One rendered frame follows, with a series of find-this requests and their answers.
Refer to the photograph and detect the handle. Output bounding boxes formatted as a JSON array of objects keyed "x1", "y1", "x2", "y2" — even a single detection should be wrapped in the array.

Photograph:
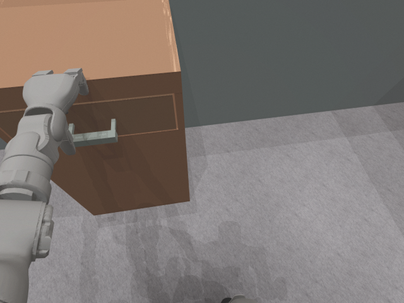
[{"x1": 69, "y1": 119, "x2": 118, "y2": 147}]

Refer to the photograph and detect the drawer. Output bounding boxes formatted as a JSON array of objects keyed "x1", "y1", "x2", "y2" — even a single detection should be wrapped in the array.
[{"x1": 0, "y1": 93, "x2": 176, "y2": 138}]

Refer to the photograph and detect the cabinet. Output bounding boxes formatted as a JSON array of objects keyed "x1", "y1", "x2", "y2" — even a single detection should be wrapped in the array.
[{"x1": 0, "y1": 0, "x2": 190, "y2": 215}]

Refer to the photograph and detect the left robot upper arm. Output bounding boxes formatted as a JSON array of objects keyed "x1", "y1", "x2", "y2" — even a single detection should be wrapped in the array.
[{"x1": 0, "y1": 199, "x2": 54, "y2": 303}]

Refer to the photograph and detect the left robot forearm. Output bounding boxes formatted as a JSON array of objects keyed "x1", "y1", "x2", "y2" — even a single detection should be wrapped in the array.
[{"x1": 0, "y1": 103, "x2": 66, "y2": 205}]

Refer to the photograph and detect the left robot hand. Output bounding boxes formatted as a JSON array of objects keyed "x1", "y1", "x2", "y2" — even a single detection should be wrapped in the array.
[{"x1": 23, "y1": 68, "x2": 89, "y2": 155}]

